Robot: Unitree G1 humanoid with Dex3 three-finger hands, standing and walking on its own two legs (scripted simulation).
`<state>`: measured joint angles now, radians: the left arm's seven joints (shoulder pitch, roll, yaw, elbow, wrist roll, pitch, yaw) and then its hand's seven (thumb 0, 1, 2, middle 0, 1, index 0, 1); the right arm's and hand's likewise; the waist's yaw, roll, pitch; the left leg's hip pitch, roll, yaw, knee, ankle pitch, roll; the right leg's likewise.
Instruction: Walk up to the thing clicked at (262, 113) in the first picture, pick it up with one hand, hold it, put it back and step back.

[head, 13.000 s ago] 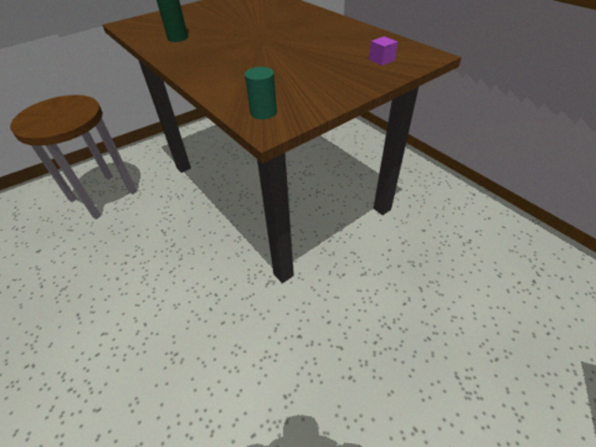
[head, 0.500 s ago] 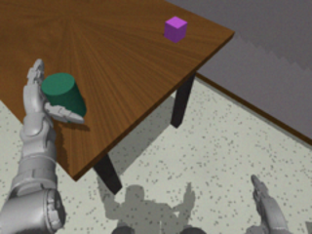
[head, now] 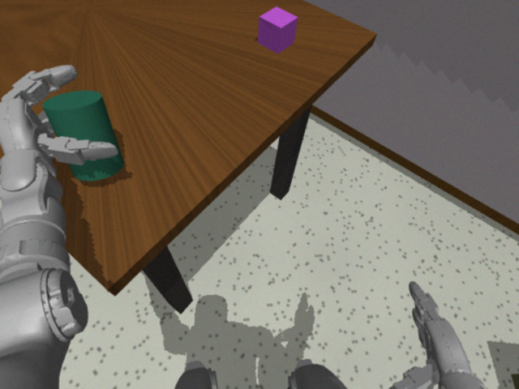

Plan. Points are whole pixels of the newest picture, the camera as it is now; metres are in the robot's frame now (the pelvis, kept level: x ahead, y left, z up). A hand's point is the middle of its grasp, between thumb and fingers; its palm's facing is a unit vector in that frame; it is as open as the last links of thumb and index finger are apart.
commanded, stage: close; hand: left
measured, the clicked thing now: (87, 136) +0.50 +0.22 +0.09
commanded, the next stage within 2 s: settle in 0.12 s
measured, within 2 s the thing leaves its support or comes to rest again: neither
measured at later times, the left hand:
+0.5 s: hand (73, 117) +0.51 +0.23 +0.12, palm faces +0.20 -0.98 +0.00, open 8.9 cm
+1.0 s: hand (79, 115) +0.50 +0.22 +0.13, palm faces +0.21 -0.98 -0.02, open 7.7 cm
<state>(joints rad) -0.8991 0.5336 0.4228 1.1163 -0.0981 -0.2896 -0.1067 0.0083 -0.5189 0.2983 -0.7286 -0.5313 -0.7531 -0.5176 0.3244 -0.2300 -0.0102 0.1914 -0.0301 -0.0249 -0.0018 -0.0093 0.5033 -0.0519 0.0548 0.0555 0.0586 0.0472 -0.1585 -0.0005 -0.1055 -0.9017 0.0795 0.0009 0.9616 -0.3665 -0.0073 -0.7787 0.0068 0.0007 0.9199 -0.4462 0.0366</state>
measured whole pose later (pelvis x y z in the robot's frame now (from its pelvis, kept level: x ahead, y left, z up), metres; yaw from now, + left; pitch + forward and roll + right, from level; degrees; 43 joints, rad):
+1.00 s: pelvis +0.03 +0.00 +0.02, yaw +0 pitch +13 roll -2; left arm -0.71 0.42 0.34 0.84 -0.12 -0.07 -0.04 0.02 -0.40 1.04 -0.74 -1.08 -1.11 -1.31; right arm 0.30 -0.22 -0.03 0.28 0.01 -0.01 -0.04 -0.01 0.51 -0.06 0.05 0.06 0.06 0.05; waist -0.11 0.01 -0.11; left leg -0.71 0.08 0.02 0.85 -0.38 -0.01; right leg -0.58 0.00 0.01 0.80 -0.44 0.04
